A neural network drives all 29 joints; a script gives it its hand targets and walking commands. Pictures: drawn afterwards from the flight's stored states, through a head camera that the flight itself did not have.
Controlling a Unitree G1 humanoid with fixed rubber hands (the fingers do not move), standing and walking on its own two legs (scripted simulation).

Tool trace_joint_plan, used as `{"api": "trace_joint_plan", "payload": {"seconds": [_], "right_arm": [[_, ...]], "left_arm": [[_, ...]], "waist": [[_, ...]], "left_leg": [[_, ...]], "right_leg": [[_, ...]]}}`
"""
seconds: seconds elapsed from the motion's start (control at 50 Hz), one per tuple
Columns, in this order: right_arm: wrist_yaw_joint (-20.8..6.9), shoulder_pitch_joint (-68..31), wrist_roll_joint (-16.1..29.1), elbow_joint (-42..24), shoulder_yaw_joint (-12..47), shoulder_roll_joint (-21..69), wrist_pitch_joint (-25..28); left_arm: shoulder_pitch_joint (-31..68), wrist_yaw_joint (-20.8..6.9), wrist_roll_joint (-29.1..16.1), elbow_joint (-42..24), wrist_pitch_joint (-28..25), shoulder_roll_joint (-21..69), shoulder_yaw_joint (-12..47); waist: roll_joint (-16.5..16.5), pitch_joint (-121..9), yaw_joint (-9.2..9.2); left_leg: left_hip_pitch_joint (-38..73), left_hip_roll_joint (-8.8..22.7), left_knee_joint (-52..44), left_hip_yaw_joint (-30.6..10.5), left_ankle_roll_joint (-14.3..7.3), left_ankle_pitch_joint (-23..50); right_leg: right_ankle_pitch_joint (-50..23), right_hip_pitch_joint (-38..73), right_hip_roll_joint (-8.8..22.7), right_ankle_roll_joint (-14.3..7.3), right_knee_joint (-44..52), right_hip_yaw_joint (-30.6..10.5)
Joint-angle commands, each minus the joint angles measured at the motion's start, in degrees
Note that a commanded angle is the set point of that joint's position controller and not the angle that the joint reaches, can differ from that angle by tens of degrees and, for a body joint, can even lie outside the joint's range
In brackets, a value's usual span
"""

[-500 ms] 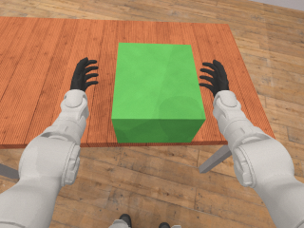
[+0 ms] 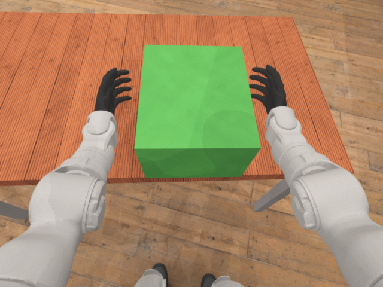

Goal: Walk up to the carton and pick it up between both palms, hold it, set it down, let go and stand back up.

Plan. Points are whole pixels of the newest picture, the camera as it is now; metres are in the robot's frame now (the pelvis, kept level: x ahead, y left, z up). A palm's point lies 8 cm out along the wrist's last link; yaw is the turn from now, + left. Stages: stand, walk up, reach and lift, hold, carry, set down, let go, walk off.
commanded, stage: reach and lift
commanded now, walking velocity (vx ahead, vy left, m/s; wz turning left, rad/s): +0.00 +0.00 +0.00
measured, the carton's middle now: (193, 112) +0.50 +0.01 -0.01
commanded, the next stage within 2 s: none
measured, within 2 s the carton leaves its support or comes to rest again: neither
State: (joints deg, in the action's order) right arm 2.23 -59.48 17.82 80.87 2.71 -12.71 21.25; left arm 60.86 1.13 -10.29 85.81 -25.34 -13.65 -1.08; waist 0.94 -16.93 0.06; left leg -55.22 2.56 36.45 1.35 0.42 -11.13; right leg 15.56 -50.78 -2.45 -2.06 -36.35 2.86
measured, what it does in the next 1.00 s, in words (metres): stands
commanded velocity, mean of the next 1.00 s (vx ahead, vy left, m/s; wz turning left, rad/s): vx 0.00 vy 0.00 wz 0.00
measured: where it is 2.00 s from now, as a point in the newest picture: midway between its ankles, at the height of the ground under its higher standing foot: outside the picture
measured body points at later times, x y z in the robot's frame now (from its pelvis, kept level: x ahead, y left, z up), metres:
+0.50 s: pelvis +0.01 +0.01 +0.03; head +0.13 +0.02 +0.46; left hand +0.47 +0.17 +0.05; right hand +0.45 -0.16 +0.05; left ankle +0.03 +0.12 -0.71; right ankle -0.01 -0.09 -0.71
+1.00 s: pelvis +0.02 +0.01 +0.03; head +0.12 +0.02 +0.47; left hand +0.46 +0.17 +0.05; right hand +0.44 -0.16 +0.06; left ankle +0.03 +0.12 -0.71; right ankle -0.01 -0.09 -0.71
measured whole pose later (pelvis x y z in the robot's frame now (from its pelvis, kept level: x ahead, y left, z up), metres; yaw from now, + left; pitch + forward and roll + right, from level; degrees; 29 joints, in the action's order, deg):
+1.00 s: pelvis +0.02 +0.01 +0.03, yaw -1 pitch +17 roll +0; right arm 1.2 -44.3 -32.0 58.3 -42.6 4.5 20.3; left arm 48.3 1.6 25.4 65.5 -18.3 -1.7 -34.0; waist 2.3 -5.8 0.3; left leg -30.8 2.1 20.5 4.5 -0.2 -7.2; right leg 10.4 -27.0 -1.6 -1.5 -19.9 2.3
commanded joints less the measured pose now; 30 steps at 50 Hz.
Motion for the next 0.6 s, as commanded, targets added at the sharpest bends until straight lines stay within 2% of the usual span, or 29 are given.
{"api": "trace_joint_plan", "payload": {"seconds": [0.0, 0.04, 0.1, 0.12, 0.16, 0.18, 0.22, 0.24, 0.26, 0.28, 0.32, 0.36, 0.42, 0.46, 0.48, 0.5, 0.54, 0.58], "right_arm": [[1.93, -19.19, -7.00, -7.21, -6.09, -1.60, 1.76], [2.90, -18.62, -10.46, -7.75, -9.51, -0.71, 1.81], [2.50, -19.57, -17.23, -9.80, -14.13, 7.58, 1.96], [1.56, -19.58, -20.89, -11.53, -16.39, 11.80, 2.17], [-1.41, -19.38, -29.83, -12.49, -18.18, 26.37, 2.46], [-3.05, -18.72, -34.41, -14.06, -19.10, 33.62, 3.07], [-5.63, -15.51, -41.51, -13.44, -21.89, 39.85, 3.61], [-6.19, -14.79, -43.68, -14.38, -23.41, 40.48, 3.82], [-6.73, -13.98, -44.94, -14.40, -24.37, 41.39, 3.71], [-7.03, -13.23, -46.21, -14.26, -25.63, 41.77, 3.61], [-7.48, -11.43, -48.93, -13.73, -27.96, 41.48, 2.97], [-7.83, -11.01, -50.19, -15.12, -28.18, 41.79, 2.40], [-8.29, -9.93, -51.36, -15.30, -28.18, 42.23, 2.18], [-8.44, -9.66, -52.20, -16.05, -28.53, 42.70, 2.35], [-8.54, -9.17, -52.02, -16.27, -28.68, 42.47, 2.39], [-8.61, -9.16, -52.33, -15.72, -29.34, 41.96, 2.23], [-8.68, -8.80, -52.30, -16.17, -30.06, 41.76, 1.80], [-8.73, -8.91, -52.51, -15.96, -30.91, 41.14, 1.83]], "left_arm": [[21.79, 0.03, 6.44, -7.79, -1.64, -3.46, -6.23], [20.23, 0.19, 9.53, -6.60, -0.90, -2.15, -8.77], [21.33, -0.20, 14.89, -8.45, -0.44, 5.41, -12.67], [21.35, -1.01, 17.34, -8.75, -0.35, 8.89, -14.48], [21.86, -4.00, 22.81, -7.60, -0.72, 20.45, -15.72], [21.08, -5.68, 25.28, -7.34, -1.18, 27.25, -15.17], [18.39, -7.12, 28.64, -4.35, -1.99, 32.14, -17.13], [17.23, -7.09, 30.18, -4.76, -2.19, 32.66, -17.36], [17.53, -6.80, 30.70, -5.26, -2.25, 32.97, -18.35], [17.01, -6.57, 32.00, -5.22, -1.90, 33.52, -18.48], [16.64, -5.90, 33.55, -7.06, -1.00, 33.30, -19.84], [16.24, -5.47, 33.88, -8.69, -0.16, 32.76, -20.55], [14.46, -5.12, 34.61, -10.60, 0.72, 33.09, -21.15], [14.01, -4.37, 35.09, -11.69, 1.11, 33.37, -21.97], [13.82, -3.98, 35.41, -12.94, 1.22, 33.82, -22.06], [13.28, -3.68, 35.74, -12.75, 1.81, 33.61, -22.06], [12.63, -3.26, 36.30, -14.20, 2.60, 34.36, -22.62], [12.18, -2.78, 36.62, -15.73, 3.49, 35.40, -22.43]], "waist": [[-1.83, -38.23, -0.29], [-1.50, -37.58, -0.43], [-1.74, -34.95, -0.33], [-2.23, -33.19, -0.35], [-1.81, -29.84, -0.82], [-3.12, -28.91, -0.98], [-2.18, -26.33, -0.90], [-3.01, -24.92, -1.18], [-2.13, -24.14, -0.81], [-3.67, -23.25, -1.37], [-3.51, -22.10, -0.89], [-1.72, -21.39, -0.97], [-1.18, -22.40, -0.79], [-1.20, -22.95, -0.04], [-2.22, -23.20, 0.53], [-1.48, -22.68, 0.18], [-2.37, -21.65, 0.91], [-2.93, -20.94, 0.60]], "left_leg": [[30.77, -1.60, 2.19, 1.27, 1.93, 21.89], [30.69, -1.65, 0.99, 1.53, 1.91, 21.41], [32.15, -1.40, -0.09, 1.99, 2.02, 22.34], [33.19, -1.63, -1.43, 2.30, 2.01, 22.30], [34.34, -1.69, -3.45, 2.34, 1.27, 21.72], [35.73, -1.77, -4.65, 2.17, 1.01, 21.69], [40.11, -1.17, -6.08, 2.27, 0.94, 21.69], [40.54, -0.94, -6.20, 2.39, 1.03, 22.10], [40.55, -0.78, -6.50, 2.54, 1.01, 22.09], [41.67, -0.49, -6.82, 2.56, 1.19, 22.12], [42.90, -0.24, -7.69, 2.94, 1.41, 23.63], [44.31, -0.21, -8.64, 3.20, 0.84, 23.49], [46.14, -0.10, -9.68, 3.49, 0.76, 26.09], [47.66, 0.35, -9.68, 3.77, 0.89, 27.05], [47.71, 0.42, -9.40, 3.83, 0.79, 29.03], [48.58, 0.60, -9.55, 3.91, 0.87, 29.02], [50.47, 1.05, -9.90, 3.79, 1.14, 29.65], [53.25, 1.29, -9.72, 3.71, 1.84, 31.76]], "right_leg": [[-28.02, 16.73, 2.50, 5.26, 2.55, -0.74], [-28.98, 19.25, 2.43, 5.33, 3.02, -0.87], [-28.36, 20.85, 2.45, 4.53, 4.46, -0.55], [-28.35, 21.38, 2.57, 4.55, 5.46, 0.07], [-30.63, 24.96, 2.77, 4.35, 6.65, 0.59], [-31.29, 25.72, 3.05, 4.22, 7.16, 0.76], [-30.26, 25.81, 2.70, 3.20, 9.33, 1.73], [-29.51, 25.71, 2.72, 3.16, 9.74, 1.93], [-29.07, 25.87, 2.60, 3.02, 10.23, 1.59], [-28.43, 25.74, 2.74, 2.61, 10.88, 1.87], [-27.16, 26.21, 2.37, 2.77, 11.91, 2.29], [-26.81, 26.95, 2.48, 2.87, 13.00, 2.09], [-29.76, 29.12, 2.36, 3.59, 13.09, 2.59], [-27.46, 27.91, 1.92, 3.13, 13.91, 2.76], [-27.91, 27.61, 2.02, 3.03, 13.93, 2.66], [-27.67, 28.02, 2.00, 2.85, 14.46, 2.60], [-24.56, 26.77, 1.84, 2.20, 15.31, 2.85], [-22.98, 25.46, 1.64, 2.11, 16.12, 2.97]]}}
